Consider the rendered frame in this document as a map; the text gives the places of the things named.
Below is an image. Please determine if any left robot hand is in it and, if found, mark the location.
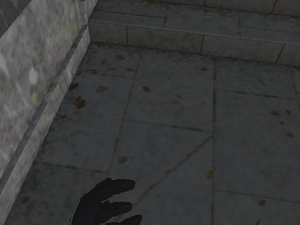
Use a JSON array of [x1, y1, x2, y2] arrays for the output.
[[69, 177, 143, 225]]

